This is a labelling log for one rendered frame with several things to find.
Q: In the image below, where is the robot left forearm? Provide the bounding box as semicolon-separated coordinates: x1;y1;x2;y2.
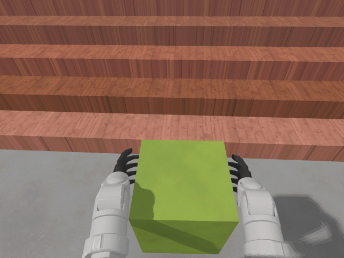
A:
82;171;131;258

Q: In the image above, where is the carton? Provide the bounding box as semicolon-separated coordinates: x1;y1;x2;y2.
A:
129;140;239;254

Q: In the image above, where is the left robot hand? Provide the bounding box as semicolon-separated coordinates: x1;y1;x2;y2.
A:
113;148;139;184

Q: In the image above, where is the robot right forearm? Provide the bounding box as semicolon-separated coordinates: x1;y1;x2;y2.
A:
237;177;292;258

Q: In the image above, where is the right robot hand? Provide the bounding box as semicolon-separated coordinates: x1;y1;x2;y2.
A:
228;154;252;192

